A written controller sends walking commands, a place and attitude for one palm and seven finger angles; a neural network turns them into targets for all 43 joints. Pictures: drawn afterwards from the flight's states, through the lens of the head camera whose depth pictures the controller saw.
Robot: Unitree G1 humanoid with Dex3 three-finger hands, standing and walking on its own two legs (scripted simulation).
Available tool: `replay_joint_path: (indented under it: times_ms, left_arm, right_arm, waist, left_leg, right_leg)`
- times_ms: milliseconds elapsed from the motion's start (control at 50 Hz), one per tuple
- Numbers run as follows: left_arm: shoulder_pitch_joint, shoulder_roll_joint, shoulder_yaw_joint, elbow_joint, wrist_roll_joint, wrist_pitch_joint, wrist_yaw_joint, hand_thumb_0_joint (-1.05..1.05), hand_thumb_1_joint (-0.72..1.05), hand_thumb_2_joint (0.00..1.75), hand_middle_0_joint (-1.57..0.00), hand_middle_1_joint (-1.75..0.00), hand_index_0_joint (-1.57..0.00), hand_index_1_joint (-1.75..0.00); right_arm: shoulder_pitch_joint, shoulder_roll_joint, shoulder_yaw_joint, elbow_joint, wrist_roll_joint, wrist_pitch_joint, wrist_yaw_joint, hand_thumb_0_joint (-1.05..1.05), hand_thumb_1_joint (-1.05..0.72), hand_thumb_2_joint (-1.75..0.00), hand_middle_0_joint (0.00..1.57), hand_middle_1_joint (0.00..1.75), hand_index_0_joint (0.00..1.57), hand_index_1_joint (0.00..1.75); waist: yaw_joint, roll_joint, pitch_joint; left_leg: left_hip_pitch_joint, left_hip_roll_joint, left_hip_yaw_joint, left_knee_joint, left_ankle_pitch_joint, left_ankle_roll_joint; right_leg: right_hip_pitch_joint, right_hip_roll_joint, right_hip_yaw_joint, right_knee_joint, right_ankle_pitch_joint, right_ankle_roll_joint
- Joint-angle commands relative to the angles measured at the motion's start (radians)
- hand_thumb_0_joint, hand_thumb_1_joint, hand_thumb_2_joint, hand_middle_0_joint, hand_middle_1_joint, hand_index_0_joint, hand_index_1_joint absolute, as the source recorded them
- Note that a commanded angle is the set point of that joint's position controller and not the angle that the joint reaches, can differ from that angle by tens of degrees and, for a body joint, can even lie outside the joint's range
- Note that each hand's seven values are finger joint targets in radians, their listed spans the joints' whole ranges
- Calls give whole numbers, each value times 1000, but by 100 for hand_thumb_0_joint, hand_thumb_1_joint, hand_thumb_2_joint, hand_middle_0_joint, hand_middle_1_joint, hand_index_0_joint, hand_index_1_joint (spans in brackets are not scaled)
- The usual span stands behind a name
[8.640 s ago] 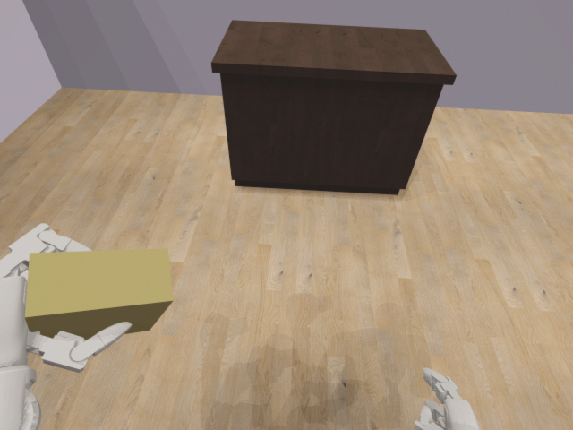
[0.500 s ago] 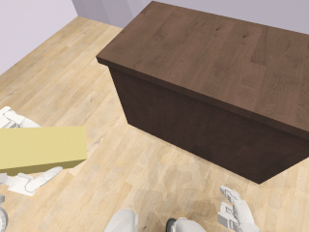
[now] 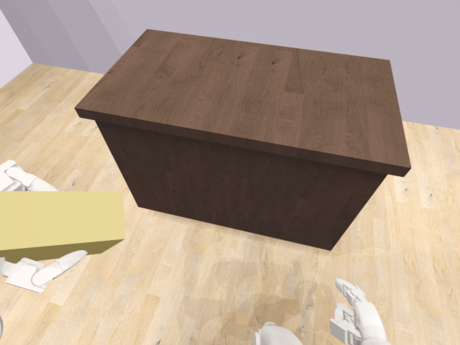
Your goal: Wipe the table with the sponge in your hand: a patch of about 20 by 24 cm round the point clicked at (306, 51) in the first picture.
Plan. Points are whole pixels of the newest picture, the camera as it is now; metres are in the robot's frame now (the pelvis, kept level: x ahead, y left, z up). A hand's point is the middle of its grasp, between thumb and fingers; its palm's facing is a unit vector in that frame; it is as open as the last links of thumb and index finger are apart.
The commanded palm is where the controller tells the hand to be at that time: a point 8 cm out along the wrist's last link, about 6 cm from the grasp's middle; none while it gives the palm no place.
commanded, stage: turn to face it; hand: left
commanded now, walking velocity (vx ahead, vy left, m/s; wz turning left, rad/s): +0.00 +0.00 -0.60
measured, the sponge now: (77, 228) +0.22 +0.22 +0.15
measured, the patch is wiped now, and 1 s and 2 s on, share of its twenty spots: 0.00 0.00 0.00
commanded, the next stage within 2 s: take the last steps up to it in 0.78 s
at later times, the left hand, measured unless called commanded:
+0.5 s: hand (140, 211) +0.24 +0.14 +0.18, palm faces +0.13 -0.85 -0.51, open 9.9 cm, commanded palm +0.20 +0.18 +0.19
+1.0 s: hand (220, 242) +0.21 +0.04 +0.18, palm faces -0.09 -0.87 -0.49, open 10.0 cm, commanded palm +0.18 +0.11 +0.19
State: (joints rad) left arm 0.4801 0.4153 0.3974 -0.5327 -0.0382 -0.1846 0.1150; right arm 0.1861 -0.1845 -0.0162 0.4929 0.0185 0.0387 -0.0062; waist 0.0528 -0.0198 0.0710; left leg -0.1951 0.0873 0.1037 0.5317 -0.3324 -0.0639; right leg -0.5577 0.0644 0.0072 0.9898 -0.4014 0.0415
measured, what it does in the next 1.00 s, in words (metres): walks backwards, turning right: right foot, then left foot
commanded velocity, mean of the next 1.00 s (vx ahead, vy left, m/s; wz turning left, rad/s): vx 0.04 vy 0.02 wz -0.37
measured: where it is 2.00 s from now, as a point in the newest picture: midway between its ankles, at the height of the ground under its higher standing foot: outside the picture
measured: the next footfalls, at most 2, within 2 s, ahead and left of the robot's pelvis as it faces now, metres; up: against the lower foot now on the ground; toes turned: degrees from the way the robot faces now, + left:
right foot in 0.10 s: +0.08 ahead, -0.14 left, +0.00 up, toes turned -8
left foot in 0.40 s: +0.05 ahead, +0.09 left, +0.00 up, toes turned -12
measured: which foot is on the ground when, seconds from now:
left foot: down 0.00-0.12, up 0.14-0.38, down 0.40-0.66, up 0.68-0.96, down 0.98-1.00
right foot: up 0.00-0.08, down 0.10-0.42, up 0.44-0.64, down 0.66-1.00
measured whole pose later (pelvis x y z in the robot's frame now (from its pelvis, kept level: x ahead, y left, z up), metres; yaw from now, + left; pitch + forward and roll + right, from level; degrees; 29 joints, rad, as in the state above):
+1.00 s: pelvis -0.09 -0.06 +0.00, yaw -29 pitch +1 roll +0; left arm 0.53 0.42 0.38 -0.56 -0.02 -0.21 0.15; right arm 0.22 -0.24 -0.03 0.59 0.00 0.00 -0.05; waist -0.02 -0.02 0.05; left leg -0.24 0.02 0.06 0.52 -0.33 0.00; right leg -0.37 0.05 -0.02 0.52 -0.18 -0.05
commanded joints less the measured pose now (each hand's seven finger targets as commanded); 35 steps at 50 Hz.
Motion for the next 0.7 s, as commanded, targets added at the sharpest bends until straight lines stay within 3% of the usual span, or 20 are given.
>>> replay_joint_path:
  times_ms: [0, 40, 60, 80, 100, 120, 160, 200, 280, 340, 360, 400, 440, 460, 500, 600, 620, 640, 660, 680]
  left_arm:
    - [-153, 106, 43, -212, -1, -61, 27, 0, 10, 130, -120, -160, -120, -160]
    - [-192, 113, 42, -189, 16, -48, 30, 0, 10, 130, -120, -160, -120, -160]
    - [-230, 126, 47, -209, 19, -52, 33, 0, 10, 130, -120, -160, -120, -160]
    - [-208, 186, 101, -186, 21, -59, 44, 0, 10, 130, -120, -160, -120, -160]
    - [-157, 198, 133, -167, -2, -52, 50, 0, 10, 130, -120, -160, -120, -160]
    - [-114, 215, 148, -224, -16, -55, 49, 0, 10, 130, -120, -160, -120, -160]
    - [10, 209, 186, -301, -28, -71, 56, 0, 10, 130, -120, -160, -120, -160]
    - [36, 199, 196, -337, -32, -82, 59, 0, 10, 130, -120, -160, -120, -160]
    - [92, 185, 207, -283, -27, -74, 58, 0, 10, 130, -120, -160, -120, -160]
    - [94, 158, 175, -231, -26, -62, 53, 0, 10, 130, -120, -160, -120, -160]
    - [56, 159, 166, -247, -22, -69, 47, 0, 10, 130, -120, -160, -120, -160]
    - [35, 158, 171, -229, -11, -76, 37, 0, 10, 130, -120, -160, -120, -160]
    - [-33, 151, 130, -234, 0, -75, 26, 0, 10, 130, -120, -160, -120, -160]
    - [-44, 116, 83, -217, 5, -71, 22, 0, 10, 130, -120, -160, -120, -160]
    - [-73, 85, 29, -232, 5, -64, 27, 0, 10, 130, -120, -160, -120, -160]
    - [-157, 129, 52, -249, 16, -65, 42, 0, 10, 130, -120, -160, -120, -160]
    - [-152, 155, 81, -234, 19, -71, 44, 0, 10, 130, -120, -160, -120, -160]
    - [-123, 206, 121, -207, 27, -74, 51, 0, 10, 130, -120, -160, -120, -160]
    - [-97, 209, 152, -191, 1, -68, 56, 0, 10, 130, -120, -160, -120, -160]
    - [-54, 218, 167, -197, -16, -65, 56, 0, 10, 130, -120, -160, -120, -160]
  right_arm:
    - [-18, -165, -39, -111, 8, -107, -5, 0, -90, -90, 20, 30, 20, 30]
    - [-20, -171, -40, -100, 5, -122, -5, 0, -90, -90, 20, 30, 20, 30]
    - [-29, -162, -34, -103, 8, -125, 2, 0, -90, -90, 20, 30, 20, 30]
    - [-37, -131, -26, -108, 8, -123, 0, 0, -90, -90, 20, 30, 20, 30]
    - [-69, -128, -36, -131, 13, -115, -4, 0, -90, -90, 20, 30, 20, 30]
    - [-94, -125, -40, -125, 7, -99, -9, 0, -90, -90, 20, 30, 20, 30]
    - [-104, -92, -3, -107, -8, -57, 4, 0, -90, -90, 20, 30, 20, 30]
    - [-119, -94, -1, -104, -12, -38, 6, 0, -90, -90, 20, 30, 20, 30]
    - [-107, -109, -12, -99, -9, -23, 4, 0, -90, -90, 20, 30, 20, 30]
    - [-70, -126, -18, -89, 2, -21, -2, 0, -90, -90, 20, 30, 20, 30]
    - [-65, -140, -24, -98, -2, -26, -9, 0, -90, -90, 20, 30, 20, 30]
    - [-88, -166, -42, -121, 4, -40, -25, 0, -90, -90, 20, 30, 20, 30]
    - [-75, -137, -42, -113, -6, -60, -30, 0, -90, -90, 20, 30, 20, 30]
    - [-75, -148, -43, -102, -1, -72, -25, 0, -90, -90, 20, 30, 20, 30]
    - [-58, -158, -43, -98, 11, -95, -16, 0, -90, -90, 20, 30, 20, 30]
    - [-29, -164, -38, -95, 1, -148, -11, 0, -90, -90, 20, 30, 20, 30]
    - [-23, -151, -37, -92, 5, -152, -8, 0, -90, -90, 20, 30, 20, 30]
    - [-18, -125, -34, -101, 3, -149, -6, 0, -90, -90, 20, 30, 20, 30]
    - [-69, -103, -23, -118, 4, -147, -11, 0, -90, -90, 20, 30, 20, 30]
    - [-80, -113, -31, -105, 3, -137, -18, 0, -90, -90, 20, 30, 20, 30]
  waist:
    - [-43, 226, -55]
    - [-40, 203, -85]
    - [-39, 121, -113]
    - [-34, -114, -150]
    - [-9, -315, -214]
    - [-4, -229, -213]
    - [-16, -31, -265]
    - [-26, -46, -270]
    - [-21, -119, -238]
    - [-45, -72, -222]
    - [-50, -13, -201]
    - [-29, 268, -162]
    - [-42, 250, -111]
    - [-40, 199, -62]
    - [-39, 248, -69]
    - [-40, 273, -104]
    - [-40, 164, -127]
    - [-50, -54, -143]
    - [-19, -238, -168]
    - [-20, -219, -179]
  left_leg:
    - [17, 251, 0, -62, 473, 107]
    - [-14, 219, 30, 84, 454, 70]
    - [-72, 185, 35, 225, 377, 45]
    - [-214, 70, 67, 439, 89, 0]
    - [-308, -18, -29, 605, -284, -18]
    - [-284, 3, -138, 678, -281, -12]
    - [-310, 9, -152, 625, -193, -12]
    - [-250, -9, -112, 477, -170, -15]
    - [-131, -44, -68, 211, -131, -5]
    - [31, -30, -67, -53, -17, 17]
    - [75, 28, -112, -136, -13, 49]
    - [65, 323, -342, -249, 155, 192]
    - [-84, 378, -332, -237, 221, 252]
    - [-63, 346, -223, -199, 294, 232]
    - [-46, 282, -78, -144, 390, 170]
    - [-95, 219, -12, 31, 300, 85]
    - [-115, 178, 11, 150, 218, 60]
    - [-229, 63, 46, 327, -5, 12]
    - [-315, -23, -11, 519, -282, -1]
    - [-306, -9, -113, 628, -243, 6]
  right_leg:
    - [188, -48, -102, -302, 20, 14]
    - [344, -22, -137, -459, 168, 7]
    - [434, -88, -65, -529, 320, -28]
    - [539, -244, 197, -544, 687, -122]
    - [507, -377, 473, -612, 788, -192]
    - [432, -395, 507, -650, 592, -197]
    - [496, -342, 403, -583, 498, -237]
    - [451, -306, 345, -602, 454, -223]
    - [324, -267, 361, -639, 265, -214]
    - [226, -216, 343, -589, 187, -151]
    - [161, -163, 317, -514, 147, -115]
    - [8, -2, 96, -93, -100, -22]
    - [16, -67, 67, 196, -83, 1]
    - [-22, -87, 43, 154, -78, 7]
    - [63, -92, -35, -44, -59, 11]
    - [358, -52, -140, -444, 105, 5]
    - [405, -105, -77, -528, 227, -24]
    - [444, -256, 176, -569, 493, -112]
    - [398, -387, 403, -655, 544, -188]
    - [357, -404, 460, -699, 411, -196]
